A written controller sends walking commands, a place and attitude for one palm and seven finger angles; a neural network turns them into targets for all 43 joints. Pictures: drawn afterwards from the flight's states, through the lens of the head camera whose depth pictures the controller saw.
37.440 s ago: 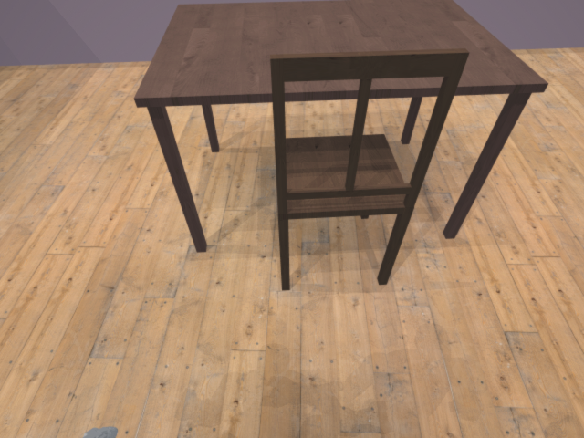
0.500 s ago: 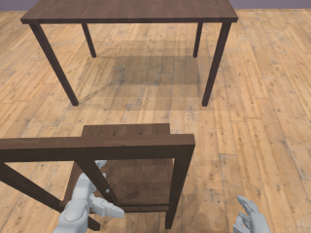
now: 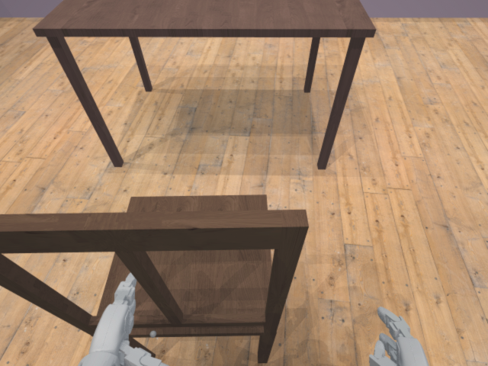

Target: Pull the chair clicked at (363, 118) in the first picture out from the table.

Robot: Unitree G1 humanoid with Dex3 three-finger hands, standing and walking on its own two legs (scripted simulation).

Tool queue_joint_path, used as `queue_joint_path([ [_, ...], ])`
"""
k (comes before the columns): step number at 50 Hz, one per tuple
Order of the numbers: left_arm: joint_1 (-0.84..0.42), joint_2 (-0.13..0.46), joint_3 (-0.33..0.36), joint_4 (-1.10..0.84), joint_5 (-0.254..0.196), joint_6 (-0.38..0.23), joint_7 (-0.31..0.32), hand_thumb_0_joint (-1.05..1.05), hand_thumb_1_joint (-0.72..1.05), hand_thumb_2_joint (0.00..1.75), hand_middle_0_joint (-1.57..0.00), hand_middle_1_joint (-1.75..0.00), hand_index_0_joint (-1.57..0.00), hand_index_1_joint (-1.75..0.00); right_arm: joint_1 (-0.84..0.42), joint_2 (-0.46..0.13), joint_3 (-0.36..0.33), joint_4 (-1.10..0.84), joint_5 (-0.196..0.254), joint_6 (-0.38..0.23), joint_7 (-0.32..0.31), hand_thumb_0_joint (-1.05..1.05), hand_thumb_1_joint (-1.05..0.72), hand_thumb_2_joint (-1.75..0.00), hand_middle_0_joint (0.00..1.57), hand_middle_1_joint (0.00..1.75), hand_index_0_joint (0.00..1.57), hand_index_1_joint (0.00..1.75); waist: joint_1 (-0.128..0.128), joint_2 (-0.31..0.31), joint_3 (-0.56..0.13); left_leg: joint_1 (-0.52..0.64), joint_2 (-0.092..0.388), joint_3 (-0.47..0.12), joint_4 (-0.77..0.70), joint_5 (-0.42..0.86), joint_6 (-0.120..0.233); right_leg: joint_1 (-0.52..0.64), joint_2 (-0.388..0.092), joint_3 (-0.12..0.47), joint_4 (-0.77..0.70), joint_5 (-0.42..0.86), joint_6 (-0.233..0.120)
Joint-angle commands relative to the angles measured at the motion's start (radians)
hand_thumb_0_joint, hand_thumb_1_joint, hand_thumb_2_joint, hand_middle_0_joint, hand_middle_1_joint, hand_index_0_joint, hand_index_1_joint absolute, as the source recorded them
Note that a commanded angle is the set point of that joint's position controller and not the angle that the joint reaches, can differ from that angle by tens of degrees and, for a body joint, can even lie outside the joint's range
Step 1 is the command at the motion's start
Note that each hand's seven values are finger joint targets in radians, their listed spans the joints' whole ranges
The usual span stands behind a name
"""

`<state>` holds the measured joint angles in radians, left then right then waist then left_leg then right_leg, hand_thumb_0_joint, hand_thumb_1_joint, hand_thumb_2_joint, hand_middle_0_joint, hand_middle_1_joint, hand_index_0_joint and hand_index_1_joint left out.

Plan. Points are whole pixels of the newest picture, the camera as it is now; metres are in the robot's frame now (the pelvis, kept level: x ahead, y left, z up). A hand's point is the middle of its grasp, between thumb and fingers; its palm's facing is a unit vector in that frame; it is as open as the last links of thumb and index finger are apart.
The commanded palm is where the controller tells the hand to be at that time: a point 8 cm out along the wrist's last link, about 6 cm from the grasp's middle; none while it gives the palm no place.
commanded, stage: draw the fingers out of the gap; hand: left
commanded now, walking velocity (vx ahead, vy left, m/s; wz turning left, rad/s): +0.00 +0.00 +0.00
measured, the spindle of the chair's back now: (158, 291) +0.25 +0.15 -0.02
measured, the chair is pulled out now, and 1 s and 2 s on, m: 0.70 0.70 0.69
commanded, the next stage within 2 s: draw the hand back to the body in 0.46 s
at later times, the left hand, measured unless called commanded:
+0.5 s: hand out of the picture +0.12 +0.15 -0.03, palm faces +0.01 -0.99 -0.15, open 17.4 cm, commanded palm +0.08 +0.20 -0.01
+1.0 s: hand (105, 365) +0.14 +0.18 +0.05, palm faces -0.01 -1.00 -0.09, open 17.5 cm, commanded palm +0.10 +0.24 +0.08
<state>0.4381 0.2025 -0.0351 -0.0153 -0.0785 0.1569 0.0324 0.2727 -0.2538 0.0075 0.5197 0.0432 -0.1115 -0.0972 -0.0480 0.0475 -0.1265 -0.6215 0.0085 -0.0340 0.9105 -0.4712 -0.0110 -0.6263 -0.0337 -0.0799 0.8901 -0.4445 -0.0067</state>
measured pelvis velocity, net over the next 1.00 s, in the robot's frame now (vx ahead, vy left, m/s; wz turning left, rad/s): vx -0.02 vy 0.01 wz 0.00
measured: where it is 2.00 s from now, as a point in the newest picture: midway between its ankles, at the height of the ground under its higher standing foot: outside the picture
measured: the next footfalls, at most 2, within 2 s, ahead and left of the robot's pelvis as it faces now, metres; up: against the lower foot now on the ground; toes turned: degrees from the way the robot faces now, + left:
none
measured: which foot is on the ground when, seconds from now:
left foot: down 0.00-1.00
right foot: down 0.00-1.00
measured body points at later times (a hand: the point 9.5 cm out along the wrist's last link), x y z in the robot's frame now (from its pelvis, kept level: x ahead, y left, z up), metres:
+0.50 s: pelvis -0.01 +0.01 -0.01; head +0.02 +0.00 +0.43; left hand +0.12 +0.20 -0.02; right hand +0.18 -0.23 -0.08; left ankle -0.01 +0.13 -0.69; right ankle +0.00 -0.11 -0.69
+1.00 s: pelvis -0.02 +0.01 -0.03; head +0.02 +0.01 +0.42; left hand +0.13 +0.23 +0.06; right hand +0.17 -0.22 -0.11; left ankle -0.01 +0.13 -0.69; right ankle +0.00 -0.11 -0.69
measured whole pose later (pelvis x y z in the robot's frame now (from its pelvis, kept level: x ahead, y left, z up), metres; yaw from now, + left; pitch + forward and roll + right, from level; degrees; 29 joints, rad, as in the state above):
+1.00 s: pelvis -0.02 +0.01 -0.03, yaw +0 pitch +12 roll -2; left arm 0.76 0.25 0.09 -0.41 -0.25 -0.27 -0.17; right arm 0.20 -0.17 -0.02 0.51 0.09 -0.12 -0.08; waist 0.01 0.06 -0.14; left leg -0.78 0.01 -0.05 1.13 -0.55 0.00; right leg -0.77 -0.03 -0.09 1.07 -0.50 0.00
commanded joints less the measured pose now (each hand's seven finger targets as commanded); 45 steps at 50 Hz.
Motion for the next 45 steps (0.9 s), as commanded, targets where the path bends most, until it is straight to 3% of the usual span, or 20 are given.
queue_joint_path([
  [1,0.041,0.068,0.006,-0.276,0.009,-0.067,0.013,0.00,-0.55,0.20,0.00,0.00,0.00,0.00,-0.079,-0.108,-0.046,-0.173,-0.001,-0.077,-0.009,0.00,-0.90,-0.90,0.20,0.30,0.20,0.30,-0.001,-0.039,-0.139,0.064,-0.002,-0.002,-0.101,0.286,0.032,0.094,-0.010,0.001,-0.114,0.273,-0.001],
  [6,0.097,0.082,0.015,-0.298,0.019,-0.062,0.018,0.00,-0.55,0.20,0.00,0.00,0.00,0.00,-0.090,-0.103,-0.046,-0.181,-0.002,-0.075,-0.018,0.00,-0.90,-0.90,0.20,0.30,0.20,0.30,0.001,-0.069,-0.113,0.021,-0.007,-0.006,-0.088,0.214,0.035,0.063,-0.007,0.003,-0.112,0.193,0.000],
  [8,0.107,0.098,0.026,-0.331,0.023,-0.062,0.019,0.00,-0.55,0.20,0.00,0.00,0.00,0.00,-0.093,-0.102,-0.047,-0.188,-0.004,-0.074,-0.021,0.00,-0.90,-0.90,0.20,0.30,0.20,0.30,0.008,-0.031,-0.122,0.016,-0.010,-0.008,-0.086,0.206,0.035,0.063,-0.007,0.004,-0.107,0.175,-0.005],
  [13,0.231,0.072,0.002,-0.373,0.028,-0.052,0.015,0.00,-0.55,0.20,0.00,0.00,0.00,0.00,-0.105,-0.086,-0.050,-0.206,-0.001,-0.069,-0.022,0.00,-0.90,-0.90,0.20,0.30,0.20,0.30,0.019,-0.025,-0.131,0.010,-0.008,-0.011,-0.078,0.223,0.033,0.060,-0.006,-0.002,-0.092,0.183,-0.009],
  [15,0.260,0.050,-0.024,-0.385,0.030,-0.048,0.011,0.00,-0.55,0.20,0.00,0.00,0.00,0.00,-0.107,-0.083,-0.048,-0.216,0.000,-0.064,-0.020,0.00,-0.90,-0.90,0.20,0.30,0.20,0.30,0.012,-0.037,-0.112,0.003,-0.008,-0.012,-0.070,0.211,0.033,0.041,-0.005,-0.002,-0.088,0.176,-0.006],
  [20,0.314,0.060,-0.023,-0.427,0.039,-0.052,0.013,0.00,-0.55,0.20,0.00,0.00,0.00,0.00,-0.107,-0.077,-0.050,-0.235,0.000,-0.057,-0.026,0.00,-0.90,-0.90,0.20,0.30,0.20,0.30,0.015,-0.045,-0.100,-0.023,-0.008,-0.012,-0.059,0.174,0.035,0.015,-0.001,-0.004,-0.080,0.132,-0.007],
  [23,0.392,0.080,0.006,-0.453,0.040,-0.058,0.012,0.00,-0.55,0.20,0.00,0.00,0.00,0.00,-0.112,-0.070,-0.060,-0.243,0.002,-0.051,-0.029,0.00,-0.90,-0.90,0.20,0.30,0.20,0.30,0.035,-0.033,-0.118,-0.042,-0.010,-0.011,-0.050,0.198,0.034,0.028,0.001,-0.003,-0.067,0.151,-0.014],
  [29,0.459,0.052,-0.043,-0.505,0.047,-0.080,-0.002,0.00,-0.55,0.20,0.00,0.00,0.00,0.00,-0.108,-0.067,-0.064,-0.257,0.007,-0.052,-0.032,0.00,-0.90,-0.90,0.20,0.30,0.20,0.30,0.021,-0.033,-0.104,-0.049,-0.008,-0.014,-0.033,0.187,0.036,-0.018,0.005,-0.008,-0.051,0.131,-0.012],
  [30,0.372,-0.025,-0.035,-0.624,-0.072,-0.197,-0.018,0.00,-0.55,0.20,0.00,0.00,0.00,0.00,-0.103,-0.064,-0.061,-0.248,0.006,-0.080,-0.031,0.00,-0.90,-0.90,0.20,0.30,0.20,0.30,0.010,-0.066,-0.082,-0.062,-0.019,-0.017,0.001,0.191,0.029,-0.059,0.014,-0.032,-0.036,0.146,-0.007],
  [31,0.397,0.030,0.006,-0.581,-0.071,-0.250,-0.026,0.00,-0.55,0.20,0.00,0.00,0.00,0.00,-0.102,-0.070,-0.066,-0.219,0.006,-0.094,-0.030,0.00,-0.90,-0.90,0.20,0.30,0.20,0.30,0.025,-0.065,-0.107,-0.070,-0.018,-0.016,0.010,0.176,0.029,-0.062,0.018,-0.025,-0.026,0.123,-0.010],
  [32,0.393,0.051,0.034,-0.602,-0.086,-0.293,-0.032,0.00,-0.55,0.20,0.00,0.00,0.00,0.00,-0.095,-0.072,-0.069,-0.216,0.008,-0.103,-0.028,0.00,-0.90,-0.90,0.20,0.30,0.20,0.30,0.029,-0.027,-0.124,-0.060,-0.018,-0.021,0.010,0.184,0.025,-0.066,0.017,-0.024,-0.017,0.119,-0.012],
  [34,0.418,0.053,0.045,-0.633,-0.094,-0.365,-0.046,0.00,-0.55,0.20,0.00,0.00,0.00,0.00,-0.093,-0.066,-0.074,-0.206,0.012,-0.119,-0.017,0.00,-0.90,-0.90,0.20,0.30,0.20,0.30,0.044,0.021,-0.151,-0.036,-0.016,-0.020,0.011,0.217,0.017,-0.068,0.016,-0.026,0.006,0.126,-0.016],
  [35,0.416,0.045,0.037,-0.622,-0.098,-0.398,-0.056,0.00,-0.55,0.20,0.00,0.00,0.00,0.00,-0.100,-0.061,-0.072,-0.198,0.014,-0.121,-0.009,0.00,-0.90,-0.90,0.20,0.30,0.20,0.30,0.042,0.033,-0.133,-0.045,-0.016,-0.021,0.014,0.213,0.014,-0.082,0.017,-0.026,0.013,0.118,-0.017],
  [37,0.414,0.053,0.061,-0.582,-0.104,-0.470,-0.082,0.00,-0.55,0.20,0.00,0.00,0.00,0.00,-0.112,-0.054,-0.080,-0.182,0.016,-0.117,0.005,0.00,-0.90,-0.90,0.20,0.30,0.20,0.30,0.044,-0.018,-0.114,-0.089,-0.011,-0.023,0.031,0.195,0.013,-0.099,0.020,-0.026,0.031,0.107,-0.016],
  [41,0.387,0.089,0.100,-0.536,-0.123,-0.609,-0.176,0.00,-0.55,0.20,0.00,0.00,0.00,0.00,-0.155,-0.049,-0.091,-0.168,0.021,-0.106,0.036,0.00,-0.90,-0.90,0.20,0.30,0.20,0.30,0.045,-0.039,-0.109,-0.158,-0.005,-0.014,0.073,0.147,0.016,-0.114,0.014,0.003,0.052,0.078,-0.015],
  [43,0.460,0.125,0.170,-0.518,-0.148,-0.575,-0.206,0.00,-0.55,0.20,0.00,0.00,0.00,0.00,-0.179,-0.047,-0.094,-0.191,0.033,-0.089,0.041,0.00,-0.90,-0.90,0.20,0.30,0.20,0.30,0.076,-0.006,-0.152,-0.135,-0.005,-0.007,0.039,0.135,0.018,-0.038,0.010,0.016,0.023,0.062,-0.018],
  [45,0.449,0.129,0.190,-0.579,-0.176,-0.523,-0.213,0.00,-0.55,0.20,0.00,0.00,0.00,0.00,-0.185,-0.046,-0.085,-0.214,0.043,-0.075,0.030,0.00,-0.90,-0.90,0.20,0.30,0.20,0.30,0.074,-0.006,-0.172,-0.100,-0.005,-0.006,0.009,0.119,0.022,-0.003,0.008,0.014,-0.003,0.048,-0.012],
])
